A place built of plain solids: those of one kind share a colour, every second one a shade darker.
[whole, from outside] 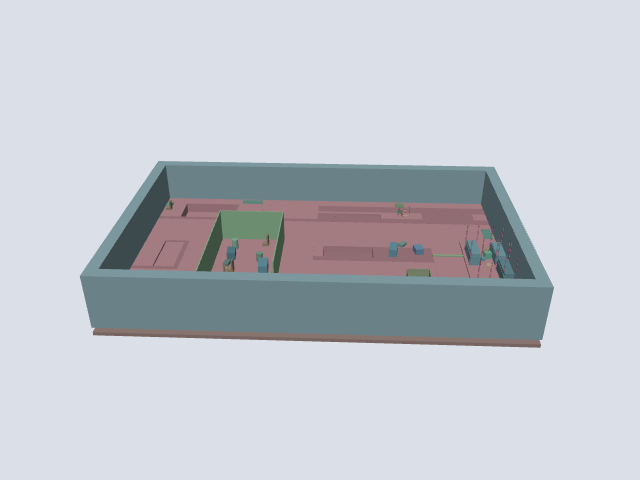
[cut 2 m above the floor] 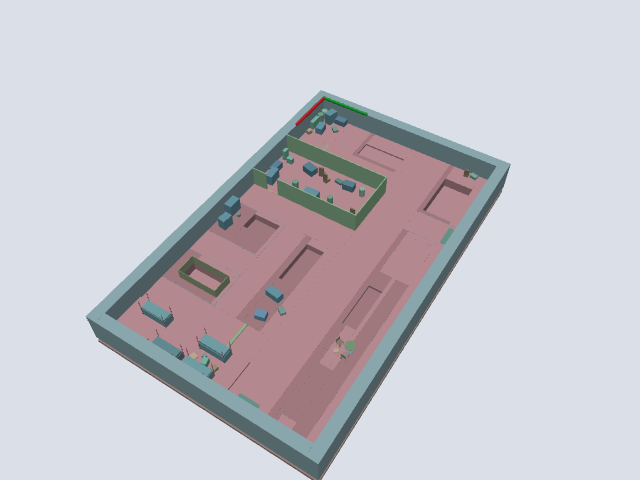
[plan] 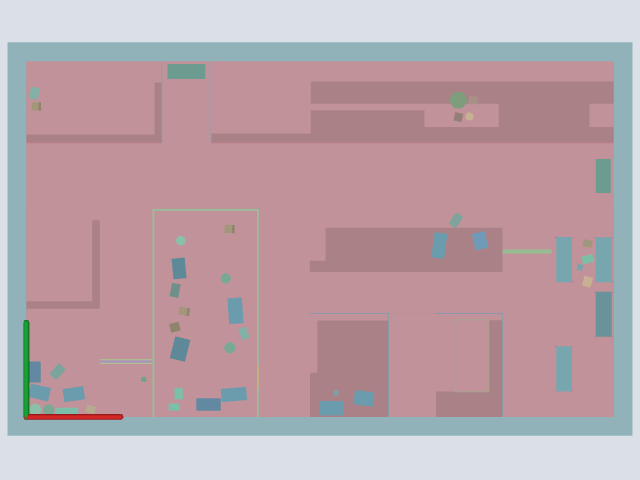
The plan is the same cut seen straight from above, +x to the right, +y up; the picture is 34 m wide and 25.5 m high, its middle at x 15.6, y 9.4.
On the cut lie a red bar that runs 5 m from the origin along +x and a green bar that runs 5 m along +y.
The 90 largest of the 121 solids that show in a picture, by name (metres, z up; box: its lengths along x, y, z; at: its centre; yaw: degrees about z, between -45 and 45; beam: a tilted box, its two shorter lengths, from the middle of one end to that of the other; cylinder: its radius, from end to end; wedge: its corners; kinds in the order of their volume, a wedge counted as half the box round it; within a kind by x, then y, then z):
{
 "floor_1": {"box": [1.75, 4.3, 1.32], "at": [0.88, 8.3, -0.66]},
 "floor_2": {"box": [2.0, 2.77, 1.32], "at": [1.0, 16.39, -0.66]},
 "floor_3": {"box": [3.9, 3.25, 1.0], "at": [1.95, 1.62, -0.5]},
 "floor_4": {"box": [3.9, 2.5, 1.0], "at": [1.95, 4.5, -0.5]},
 "floor_5": {"box": [3.9, 0.4, 1.32], "at": [1.95, 5.95, -0.66]},
 "floor_6": {"box": [3.9, 0.6, 1.32], "at": [1.95, 10.75, -0.66]},
 "floor_7": {"box": [1.75, 4.3, 1.16], "at": [2.62, 8.3, -0.74]},
 "floor_8": {"box": [7.2, 0.45, 1.32], "at": [3.6, 14.78, -0.66]},
 "floor_9": {"box": [7.2, 1.13, 1.32], "at": [3.6, 18.34, -0.66]},
 "floor_10": {"box": [0.4, 4.3, 1.32], "at": [3.7, 8.3, -0.66]},
 "floor_11": {"box": [4.81, 2.77, 0.39], "at": [4.41, 16.39, -1.12]},
 "floor_12": {"box": [2.8, 11.05, 1.0], "at": [5.3, 5.53, -0.5]},
 "floor_13": {"box": [0.39, 2.77, 1.32], "at": [7.0, 16.39, -0.66]},
 "floor_14": {"box": [2.6, 4.35, 1.0], "at": [8.5, 16.73, -0.5]},
 "floor_15": {"box": [5.65, 11.05, 1.0], "at": [9.53, 5.53, -0.5]},
 "floor_16": {"box": [0.5, 2.77, 1.32], "at": [10.05, 16.43, -0.66]},
 "floor_17": {"box": [4.81, 2.77, 1.32], "at": [12.71, 16.43, -0.66]},
 "floor_18": {"box": [2.7, 11.05, 1.0], "at": [13.7, 5.53, -0.5]},
 "floor_19": {"box": [0.4, 2.77, 1.32], "at": [15.25, 3.73, -0.66]},
 "floor_20": {"box": [0.85, 1.75, 1.32], "at": [15.47, 9.18, -0.66]},
 "floor_21": {"box": [31.2, 3.5, 1.0], "at": [15.6, 12.8, -0.5]},
 "floor_22": {"box": [1.74, 1.24, 1.32], "at": [15.98, 15.67, -0.66]},
 "floor_23": {"box": [1.75, 2.77, 0.58], "at": [16.32, 3.73, -1.03]},
 "floor_24": {"box": [4.2, 2.35, 1.32], "at": [17.15, 1.18, -0.66]},
 "floor_25": {"box": [4.2, 0.38, 1.32], "at": [17.15, 5.31, -0.66]},
 "floor_26": {"box": [4.3, 1.75, 0.69], "at": [18.05, 9.18, -0.97]},
 "floor_27": {"box": [2.05, 2.77, 1.32], "at": [18.23, 3.73, -0.66]},
 "floor_28": {"box": [4.3, 1.24, 1.1], "at": [19.0, 15.67, -0.77]},
 "floor_29": {"box": [9.99, 0.35, 1.32], "at": [20.11, 16.46, -0.66]},
 "floor_30": {"box": [10.25, 2.2, 1.0], "at": [20.18, 6.6, -0.5]},
 "floor_31": {"box": [10.25, 0.6, 1.32], "at": [20.18, 8.0, -0.66]},
 "floor_32": {"box": [10.25, 1.0, 1.32], "at": [20.18, 10.55, -0.66]},
 "floor_33": {"box": [2.5, 5.5, 1.0], "at": [20.5, 2.75, -0.5]},
 "floor_34": {"box": [21.4, 0.5, 1.32], "at": [20.5, 14.8, -0.66]},
 "floor_35": {"box": [21.4, 1.08, 1.32], "at": [20.5, 18.36, -0.66]},
 "floor_36": {"box": [1.05, 3.79, 1.32], "at": [22.27, 3.25, -0.66]},
 "floor_37": {"box": [5.1, 1.75, 1.32], "at": [22.75, 9.18, -0.66]},
 "floor_38": {"box": [3.95, 0.89, 1.32], "at": [23.12, 15.85, -0.66]},
 "floor_39": {"box": [16.09, 1.18, 1.32], "at": [23.16, 17.23, -0.66]},
 "floor_40": {"box": [3.55, 1.35, 1.32], "at": [23.52, 0.68, -0.66]},
 "floor_41": {"box": [3.55, 0.36, 1.32], "at": [23.52, 5.32, -0.66]},
 "floor_42": {"box": [1.75, 3.79, 0.52], "at": [23.68, 3.25, -1.06]},
 "floor_43": {"box": [0.75, 3.79, 1.32], "at": [24.93, 3.25, -0.66]},
 "floor_44": {"box": [10.05, 0.35, 1.32], "at": [26.18, 15.22, -0.66]},
 "floor_45": {"box": [2.6, 11.05, 1.0], "at": [26.6, 5.53, -0.5]},
 "floor_46": {"box": [4.81, 1.24, 1.32], "at": [27.5, 16.02, -0.66]},
 "floor_47": {"box": [3.3, 11.05, 1.16], "at": [29.55, 5.53, -0.42]},
 "floor_48": {"box": [1.29, 1.24, 1.32], "at": [30.55, 16.02, -0.66]},
 "wall_1": {"box": [1.0, 18.9, 4.6], "at": [-0.5, 9.45, 1.3]},
 "wall_2": {"box": [33.2, 1.0, 4.6], "at": [15.6, -0.5, 1.3]},
 "wall_3": {"box": [33.2, 1.0, 4.6], "at": [15.6, 19.4, 1.3]},
 "wall_4": {"box": [1.0, 18.9, 4.6], "at": [31.7, 9.45, 1.3]},
 "floor_base_1": {"box": [33.2, 20.9, 0.3], "at": [15.6, 9.45, -1.57]},
 "piece_1": {"box": [0.85, 2.4, 0.82], "at": [28.57, 2.56, 0.57]},
 "piece_2": {"box": [0.77, 2.32, 0.13], "at": [28.57, 2.56, 1.04]},
 "piece_3": {"box": [0.85, 2.4, 0.82], "at": [28.57, 8.36, 0.57]},
 "piece_4": {"box": [0.77, 2.32, 0.24], "at": [28.57, 8.36, 1.1]},
 "piece_5": {"box": [0.85, 2.4, 0.82], "at": [30.67, 5.46, 0.57]},
 "piece_6": {"box": [0.77, 2.32, 0.23], "at": [30.67, 5.46, 1.09]},
 "piece_7": {"box": [0.85, 2.4, 0.82], "at": [30.67, 8.36, 0.57]},
 "piece_8": {"box": [0.77, 2.32, 0.11], "at": [30.67, 8.36, 1.03]},
 "pallet_load_1": {"box": [1.09, 0.73, 1.22], "at": [0.7, 1.3, 0.61], "yaw": -13.3},
 "pallet_load_2": {"box": [1.11, 0.71, 0.71], "at": [2.52, 1.21, 0.35], "yaw": 8.2},
 "pallet_load_3": {"box": [0.7, 1.1, 0.69], "at": [8.11, 7.89, 0.34], "yaw": 5.5},
 "pallet_load_4": {"box": [0.83, 1.2, 0.69], "at": [8.17, 3.61, 0.34], "yaw": -14.0},
 "pallet_load_5": {"box": [1.35, 0.71, 1.08], "at": [11.02, 1.19, 0.54], "yaw": 4.5},
 "pallet_load_6": {"box": [0.77, 1.38, 0.97], "at": [11.11, 5.64, 0.48], "yaw": 3.7},
 "pallet_load_7": {"box": [1.31, 0.78, 1.27], "at": [16.21, 0.46, 0.64]},
 "pallet_load_8": {"box": [1.04, 0.76, 1.1], "at": [17.93, 0.99, 0.55], "yaw": -6.8},
 "pallet_load_9": {"box": [0.69, 1.35, 0.69], "at": [21.94, 9.11, 0.34], "yaw": -7.8},
 "part_1": {"box": [0.1, 10.95, 2.85], "at": [6.75, 5.47, 1.38]},
 "part_2": {"box": [5.65, 0.1, 2.85], "at": [9.53, 11.0, 1.38]},
 "part_3": {"box": [0.1, 1.48, 2.85], "at": [12.3, 0.74, 1.38]},
 "part_4": {"box": [0.1, 8.22, 2.85], "at": [12.3, 6.84, 1.38]},
 "sack_pile_1": {"box": [0.7, 1.12, 0.57], "at": [0.42, 2.39, 0.28]},
 "sack_pile_2": {"box": [1.3, 0.66, 0.65], "at": [9.67, 0.66, 0.33]},
 "sack_pile_3": {"box": [0.7, 0.9, 0.52], "at": [24.11, 9.35, 0.26], "yaw": 13.4},
 "barrel_1": {"cylinder": 0.32, "from": [0.47, 0.39, 0.0], "to": [0.47, 0.39, 0.89]},
 "barrel_2": {"cylinder": 0.3, "from": [1.19, 0.37, 0.0], "to": [1.19, 0.37, 0.92]},
 "barrel_3": {"cylinder": 0.26, "from": [8.2, 9.36, 0.0], "to": [8.2, 9.36, 0.87]},
 "barrel_4": {"cylinder": 0.27, "from": [10.6, 7.36, 0.0], "to": [10.6, 7.36, 0.78]},
 "barrel_5": {"cylinder": 0.29, "from": [10.81, 3.67, 0.0], "to": [10.81, 3.67, 0.98]},
 "crate_stack_1": {"box": [1.21, 0.42, 0.88], "at": [2.15, 0.28, 0.44]},
 "crate_stack_2": {"box": [0.56, 0.38, 1.1], "at": [7.84, 0.52, 0.55]},
 "crate_stack_3": {"box": [0.45, 0.6, 0.6], "at": [8.09, 1.23, 0.3], "yaw": 0.8},
 "crate_stack_4": {"box": [0.6, 0.43, 0.57], "at": [29.82, 8.38, 0.45], "yaw": 12.7},
 "rail_1": {"box": [0.04, 3.79, 0.95], "at": [22.78, 3.25, 0.47]},
 "rail_2": {"box": [0.04, 3.79, 0.95], "at": [24.57, 3.25, 0.47]},
 "sack_1": {"box": [0.5, 0.77, 0.26], "at": [1.66, 2.41, 0.13], "yaw": -40.9},
 "low_mat_1": {"box": [2.0, 0.8, 0.06], "at": [8.5, 18.35, -0.02]}
}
